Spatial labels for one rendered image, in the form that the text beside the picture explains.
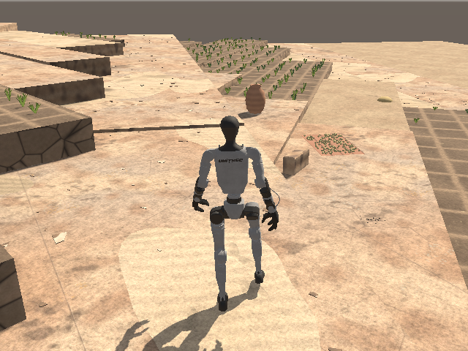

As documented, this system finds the humanoid robot torso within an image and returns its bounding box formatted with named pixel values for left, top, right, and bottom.
left=214, top=144, right=249, bottom=219

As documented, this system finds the right robot forearm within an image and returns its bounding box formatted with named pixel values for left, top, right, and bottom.
left=260, top=177, right=276, bottom=213

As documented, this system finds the robot right upper arm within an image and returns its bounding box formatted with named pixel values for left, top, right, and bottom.
left=246, top=147, right=266, bottom=189

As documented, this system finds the robot left upper arm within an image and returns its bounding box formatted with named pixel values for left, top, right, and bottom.
left=197, top=148, right=216, bottom=188

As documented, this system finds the left robot forearm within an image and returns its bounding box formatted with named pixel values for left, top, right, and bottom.
left=193, top=177, right=205, bottom=202

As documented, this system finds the left robot shin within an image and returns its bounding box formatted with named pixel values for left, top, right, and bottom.
left=214, top=251, right=226, bottom=301

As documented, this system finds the left robot hand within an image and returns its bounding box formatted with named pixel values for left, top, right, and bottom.
left=192, top=199, right=209, bottom=212

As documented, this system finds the right robot hand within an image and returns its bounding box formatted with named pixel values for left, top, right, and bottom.
left=262, top=211, right=279, bottom=231

